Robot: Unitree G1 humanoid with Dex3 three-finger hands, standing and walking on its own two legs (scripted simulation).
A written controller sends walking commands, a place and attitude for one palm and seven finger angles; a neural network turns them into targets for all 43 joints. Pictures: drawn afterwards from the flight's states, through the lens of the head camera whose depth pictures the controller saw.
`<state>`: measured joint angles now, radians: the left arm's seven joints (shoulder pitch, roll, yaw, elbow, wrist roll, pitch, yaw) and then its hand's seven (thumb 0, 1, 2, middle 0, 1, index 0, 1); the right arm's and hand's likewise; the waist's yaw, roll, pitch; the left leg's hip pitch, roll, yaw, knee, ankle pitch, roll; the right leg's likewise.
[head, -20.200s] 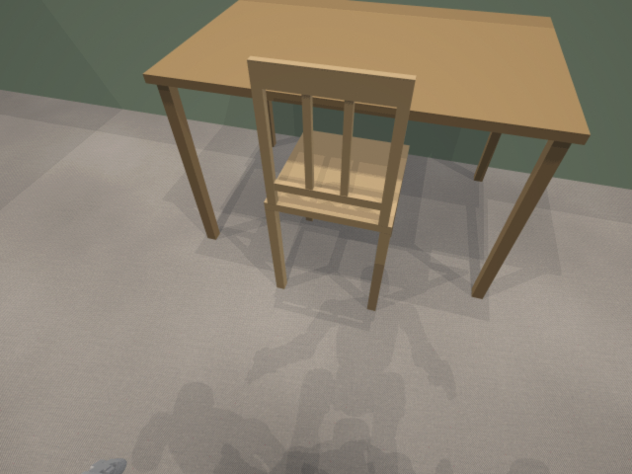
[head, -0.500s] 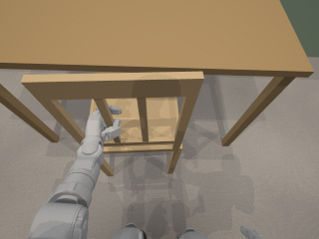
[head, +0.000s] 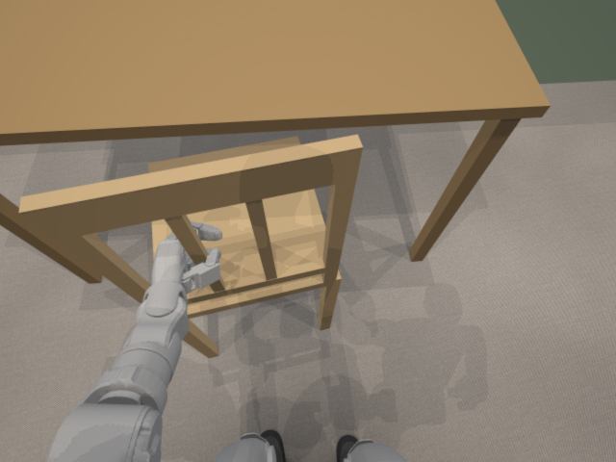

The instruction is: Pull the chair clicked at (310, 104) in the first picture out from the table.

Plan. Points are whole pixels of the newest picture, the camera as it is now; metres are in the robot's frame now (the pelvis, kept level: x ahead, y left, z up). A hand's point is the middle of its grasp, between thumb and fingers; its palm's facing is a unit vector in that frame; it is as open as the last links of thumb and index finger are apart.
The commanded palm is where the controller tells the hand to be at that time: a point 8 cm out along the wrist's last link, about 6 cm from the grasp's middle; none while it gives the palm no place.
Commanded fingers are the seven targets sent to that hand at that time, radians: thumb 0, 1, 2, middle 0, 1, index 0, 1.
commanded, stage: step backward, pulling the chair out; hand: left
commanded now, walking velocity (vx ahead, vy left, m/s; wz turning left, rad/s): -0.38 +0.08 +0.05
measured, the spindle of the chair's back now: (200, 257) +0.41 +0.16 -0.08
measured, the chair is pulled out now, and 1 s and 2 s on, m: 0.08 0.18 0.25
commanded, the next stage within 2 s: none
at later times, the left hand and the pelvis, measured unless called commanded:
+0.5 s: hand (223, 329) +0.29 +0.11 -0.07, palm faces +0.04 -0.99 -0.15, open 5.2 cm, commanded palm +0.30 +0.16 -0.07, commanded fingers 0.00 0.90 0.90 -0.50 -1.45 -0.50 -1.45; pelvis -0.07 -0.01 -0.01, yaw +2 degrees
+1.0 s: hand (222, 333) +0.28 +0.11 -0.07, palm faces +0.05 -0.98 -0.17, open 5.3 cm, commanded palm +0.28 +0.16 -0.07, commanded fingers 0.00 0.90 0.90 -0.50 -1.45 -0.50 -1.45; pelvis -0.08 -0.01 -0.01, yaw +1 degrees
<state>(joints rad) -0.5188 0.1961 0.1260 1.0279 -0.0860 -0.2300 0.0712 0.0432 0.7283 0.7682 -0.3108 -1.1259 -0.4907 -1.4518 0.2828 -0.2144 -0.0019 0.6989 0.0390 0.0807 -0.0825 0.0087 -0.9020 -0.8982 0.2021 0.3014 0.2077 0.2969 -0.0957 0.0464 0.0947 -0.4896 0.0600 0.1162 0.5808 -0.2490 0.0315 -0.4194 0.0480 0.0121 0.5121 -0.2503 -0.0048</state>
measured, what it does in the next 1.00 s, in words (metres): lifts its left foot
